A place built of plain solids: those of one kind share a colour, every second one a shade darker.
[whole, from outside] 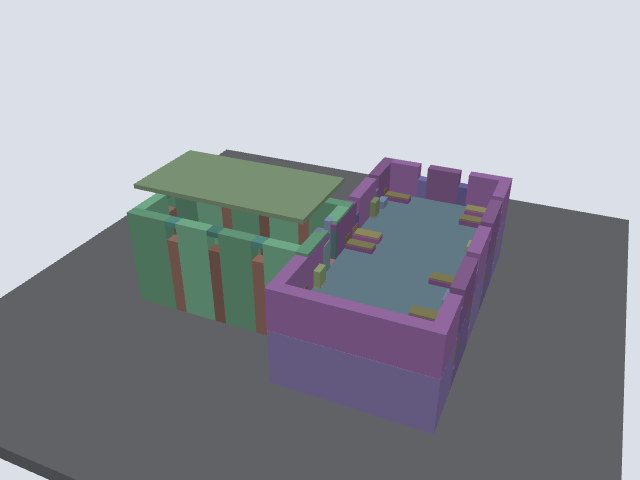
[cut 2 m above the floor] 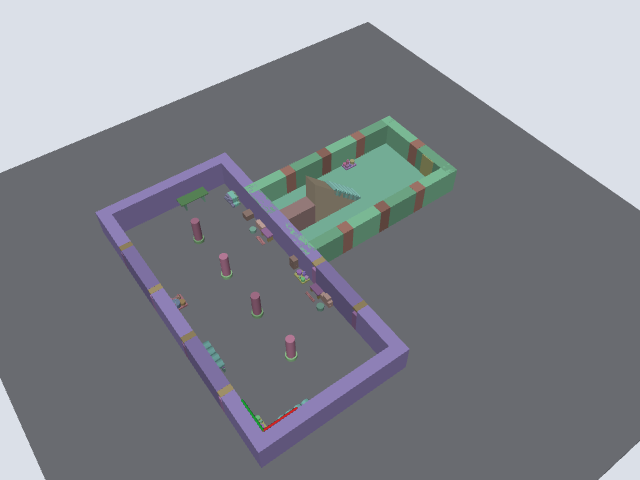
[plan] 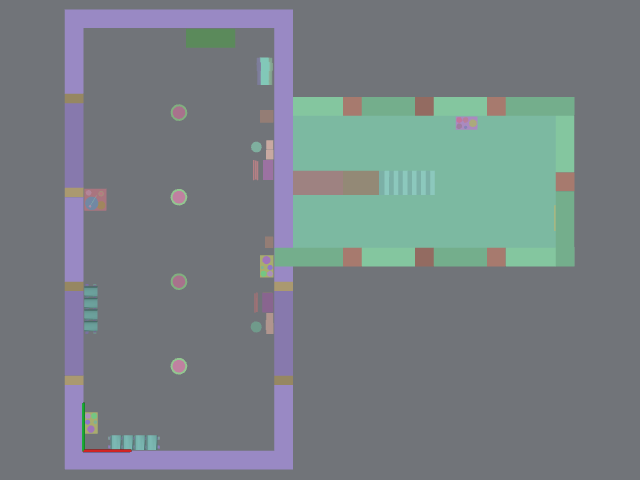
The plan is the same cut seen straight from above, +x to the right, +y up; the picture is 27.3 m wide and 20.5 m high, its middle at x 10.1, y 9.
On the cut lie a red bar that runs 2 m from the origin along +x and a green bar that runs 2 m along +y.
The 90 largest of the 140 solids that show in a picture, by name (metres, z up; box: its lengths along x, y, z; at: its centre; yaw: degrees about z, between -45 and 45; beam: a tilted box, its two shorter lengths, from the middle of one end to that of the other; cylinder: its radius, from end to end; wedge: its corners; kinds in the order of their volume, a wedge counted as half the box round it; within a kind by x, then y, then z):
{
 "wall_undercroft_1": {"box": [0.8, 3.61, 4.1], "at": [-0.4, 1.0, 1.75]},
 "wall_undercroft_2": {"box": [0.8, 3.61, 4.1], "at": [-0.4, 5.01, 1.75]},
 "wall_undercroft_3": {"box": [0.8, 3.61, 4.1], "at": [-0.4, 9.03, 1.75]},
 "wall_undercroft_4": {"box": [0.8, 3.61, 4.1], "at": [-0.4, 13.04, 1.75]},
 "wall_undercroft_5": {"box": [0.8, 3.61, 4.1], "at": [-0.4, 17.05, 1.75]},
 "wall_undercroft_6": {"box": [9.75, 0.8, 4.1], "at": [4.08, -0.4, 1.75]},
 "wall_undercroft_7": {"box": [9.75, 0.8, 4.1], "at": [4.08, 18.45, 1.75]},
 "wall_undercroft_8": {"box": [0.8, 3.61, 4.1], "at": [8.55, 1.0, 1.75]},
 "wall_undercroft_9": {"box": [0.8, 3.61, 4.1], "at": [8.55, 5.01, 1.75]},
 "wall_undercroft_10": {"box": [0.8, 11.63, 4.1], "at": [8.55, 13.03, 1.75]},
 "wall_vestibule_1": {"box": [0.8, 2.95, 6.84], "at": [8.55, 9.34, 3.39]},
 "wall_vestibule_2": {"box": [0.8, 3.05, 6.84], "at": [8.55, 13.59, 3.39]},
 "wall_vestibule_3": {"box": [2.94, 0.8, 6.84], "at": [9.62, 8.27, 3.39]},
 "wall_vestibule_4": {"box": [2.94, 0.8, 6.84], "at": [9.62, 14.71, 3.39]},
 "wall_vestibule_5": {"box": [2.27, 0.8, 6.84], "at": [13.02, 8.27, 3.39]},
 "wall_vestibule_6": {"box": [2.27, 0.8, 6.84], "at": [13.02, 14.71, 3.39]},
 "wall_vestibule_7": {"box": [2.27, 0.8, 6.84], "at": [16.09, 8.27, 3.39]},
 "wall_vestibule_8": {"box": [2.27, 0.8, 6.84], "at": [16.09, 14.71, 3.39]},
 "wall_vestibule_9": {"box": [2.94, 0.8, 6.84], "at": [19.5, 8.27, 3.39]},
 "wall_vestibule_10": {"box": [2.94, 0.8, 6.84], "at": [19.5, 14.71, 3.39]},
 "wall_vestibule_11": {"box": [0.8, 3.22, 6.84], "at": [20.57, 9.48, 3.39]},
 "wall_vestibule_12": {"box": [0.8, 3.22, 6.84], "at": [20.57, 13.5, 3.39]},
 "wall_dorter_1": {"box": [0.8, 3.53, 2.8], "at": [-0.4, 0.97, 5.21]},
 "wall_dorter_2": {"box": [0.8, 3.46, 2.8], "at": [-0.4, 5.01, 5.21]},
 "wall_dorter_3": {"box": [0.8, 3.46, 2.8], "at": [-0.4, 9.03, 5.21]},
 "wall_dorter_4": {"box": [0.8, 3.46, 2.8], "at": [-0.4, 13.04, 5.21]},
 "wall_dorter_5": {"box": [0.8, 3.53, 2.8], "at": [-0.4, 17.08, 5.21]},
 "wall_dorter_6": {"box": [2.99, 0.8, 2.8], "at": [0.69, -0.4, 5.21]},
 "wall_dorter_7": {"box": [2.38, 0.8, 2.8], "at": [4.08, -0.4, 5.21]},
 "wall_dorter_8": {"box": [9.75, 0.8, 2.8], "at": [4.08, 18.45, 5.21]},
 "wall_dorter_9": {"box": [2.99, 0.8, 2.8], "at": [7.46, -0.4, 5.21]},
 "wall_dorter_10": {"box": [0.8, 3.53, 2.8], "at": [8.55, 0.97, 5.21]},
 "wall_dorter_11": {"box": [0.8, 3.46, 2.8], "at": [8.55, 5.01, 5.21]},
 "wall_dorter_12": {"box": [0.8, 3.67, 2.8], "at": [8.55, 9.13, 5.21]},
 "wall_dorter_13": {"box": [0.8, 6.94, 2.8], "at": [8.55, 15.38, 5.21]},
 "floor_dorter_1": {"box": [8.15, 18.05, 0.4], "at": [4.08, 9.03, 3.91]},
 "wall_vestibule_under_light_1": {"box": [0.8, 0.8, 5.49], "at": [11.49, 8.27, 2.71]},
 "wall_vestibule_under_light_2": {"box": [0.8, 0.8, 5.49], "at": [11.49, 14.71, 2.71]},
 "wall_vestibule_under_light_3": {"box": [0.8, 0.8, 5.49], "at": [14.56, 8.27, 2.71]},
 "wall_vestibule_under_light_4": {"box": [0.8, 0.8, 5.49], "at": [14.56, 14.71, 2.71]},
 "wall_vestibule_under_light_5": {"box": [0.8, 0.8, 5.49], "at": [17.63, 8.27, 2.71]},
 "wall_vestibule_under_light_6": {"box": [0.8, 0.8, 5.49], "at": [17.63, 14.71, 2.71]},
 "wall_vestibule_under_light_7": {"box": [0.8, 0.8, 5.49], "at": [20.57, 11.49, 2.71]},
 "over_vestibule_1": {"box": [11.82, 6.24, 0.3], "at": [14.56, 11.49, 8.54]},
 "floor_vestibule_1": {"box": [11.22, 5.64, 0.3], "at": [14.56, 11.49, 0.12]},
 "mass_under_head_1": {"box": [2.14, 1.03, 3.84], "at": [10.02, 11.44, 1.89]},
 "fill_under_steps_1": {"wedge": [[11.08, 10.92, -0.03], [11.08, 10.92, 3.9], [11.08, 11.95, -0.03], [11.08, 11.95, 3.9], [15.21, 10.92, -0.03], [15.21, 10.92, 0.03], [15.21, 11.95, -0.03], [15.21, 11.95, 0.03]]},
 "wall_undercroft_over_light_1": {"box": [0.8, 0.4, 1.96], "at": [-0.4, 3.01, 2.82]},
 "wall_undercroft_over_light_2": {"box": [0.8, 0.4, 1.96], "at": [-0.4, 7.02, 2.82]},
 "wall_undercroft_over_light_3": {"box": [0.8, 0.4, 1.96], "at": [-0.4, 11.03, 2.82]},
 "wall_undercroft_over_light_4": {"box": [0.8, 0.4, 1.96], "at": [-0.4, 15.04, 2.82]},
 "wall_undercroft_over_light_5": {"box": [0.8, 0.4, 1.96], "at": [8.55, 3.01, 2.82]},
 "wall_undercroft_over_light_6": {"box": [0.8, 0.4, 1.96], "at": [8.55, 7.02, 2.82]},
 "wall_dorter_under_light_1": {"box": [0.8, 0.55, 1.75], "at": [-0.4, 15.04, 4.68]},
 "wall_dorter_under_light_2": {"box": [0.7, 0.8, 1.75], "at": [2.54, -0.4, 4.68]},
 "wall_dorter_under_light_3": {"box": [0.7, 0.8, 1.75], "at": [5.61, -0.4, 4.68]},
 "wall_dorter_under_light_4": {"box": [0.8, 0.55, 1.75], "at": [8.55, 7.02, 4.68]},
 "bed_frame_dorter_1": {"box": [1.93, 0.87, 0.35], "at": [0.99, 0.99, 4.29]},
 "bed_frame_dorter_2": {"box": [1.91, 0.83, 0.33], "at": [0.99, 10.84, 4.27]},
 "bed_frame_dorter_3": {"box": [1.95, 0.85, 0.36], "at": [1.0, 2.64, 4.29]},
 "bed_frame_dorter_4": {"box": [1.94, 0.78, 0.33], "at": [7.15, 1.06, 4.27]},
 "bed_frame_dorter_5": {"box": [1.9, 0.78, 0.3], "at": [7.17, 9.02, 4.26]},
 "bed_frame_dorter_6": {"box": [1.87, 0.89, 0.35], "at": [7.19, 7.6, 4.29]},
 "pier_undercroft_1": {"cylinder": 0.27, "from": [4.08, 3.61, 0.24], "to": [4.08, 3.61, 1.94]},
 "pier_undercroft_2": {"cylinder": 0.27, "from": [4.08, 7.22, 0.25], "to": [4.08, 7.22, 1.94]},
 "pier_undercroft_3": {"cylinder": 0.27, "from": [4.08, 10.83, 0.25], "to": [4.08, 10.83, 1.94]},
 "pier_undercroft_4": {"cylinder": 0.27, "from": [4.08, 14.44, 0.25], "to": [4.08, 14.44, 1.94]},
 "wall_undercroft_under_light_1": {"box": [0.8, 0.4, 1.75], "at": [8.55, 3.01, 0.57]},
 "wall_undercroft_under_light_2": {"box": [0.8, 0.4, 1.75], "at": [8.55, 7.02, 0.57]},
 "bed_pallet_dorter_1": {"box": [1.81, 0.81, 0.11], "at": [1.02, 0.99, 4.52]},
 "bed_pallet_dorter_2": {"box": [1.79, 0.77, 0.11], "at": [1.02, 10.84, 4.49]},
 "bed_pallet_dorter_3": {"box": [1.83, 0.79, 0.11], "at": [1.03, 2.64, 4.53]},
 "bed_pallet_dorter_4": {"box": [1.87, 0.8, 0.11], "at": [1.06, 14.77, 4.54]},
 "bed_pallet_dorter_5": {"box": [1.82, 0.72, 0.11], "at": [7.12, 1.06, 4.49]},
 "bed_pallet_dorter_6": {"box": [1.78, 0.72, 0.11], "at": [7.14, 9.02, 4.47]},
 "bed_pallet_dorter_7": {"box": [1.75, 0.83, 0.11], "at": [7.16, 7.6, 4.52]},
 "aumbry_carcase_dorter_1": {"box": [0.42, 0.92, 1.11], "at": [7.9, 14.0, 4.76]},
 "aumbry_carcase_dorter_2": {"box": [0.41, 0.94, 1.16], "at": [7.91, 4.14, 4.78]},
 "wall_wallhead_1": {"box": [0.45, 0.6, 3.0], "at": [8.72, 10.66, 5.31]},
 "wall_vestibule_over_light_1": {"box": [0.8, 0.8, 0.35], "at": [11.49, 14.71, 6.63]},
 "wall_vestibule_over_light_2": {"box": [0.8, 0.8, 0.35], "at": [14.56, 14.71, 6.63]},
 "wall_vestibule_over_light_3": {"box": [0.8, 0.8, 0.35], "at": [17.63, 14.71, 6.63]},
 "jamb_wall_head_1": {"box": [0.8, 0.35, 2.05], "at": [8.55, 10.79, 5.13]},
 "chest_dorter_1": {"box": [0.52, 0.97, 0.58], "at": [7.86, 2.5, 4.4]},
 "tub_stand_undercroft_1": {"box": [0.95, 0.95, 0.17], "at": [0.51, 10.72, 0.04]},
 "crate_undercroft_1": {"box": [0.58, 0.55, 0.47], "at": [7.83, 14.28, 0.19]},
 "door_leaf_far_1": {"box": [0.06, 1.1, 2.1], "at": [20.13, 9.93, 1.32]},
 "door_leaf_wall_head_1": {"box": [0.06, 0.93, 2.03], "at": [8.12, 12.42, 5.12]},
 "table_top_undercroft_1": {"box": [2.1, 0.81, 0.06], "at": [5.43, 17.61, 0.7]},
 "pier_undercroft_base_1": {"cylinder": 0.35, "from": [4.08, 14.44, 0.0], "to": [4.08, 14.44, 0.25]}
}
